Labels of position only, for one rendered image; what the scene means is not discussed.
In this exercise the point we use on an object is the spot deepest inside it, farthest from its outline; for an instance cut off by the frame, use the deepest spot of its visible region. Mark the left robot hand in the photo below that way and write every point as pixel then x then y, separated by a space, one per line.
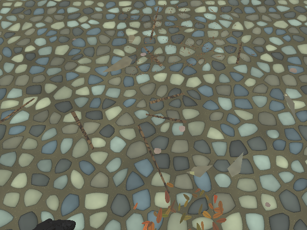
pixel 59 224

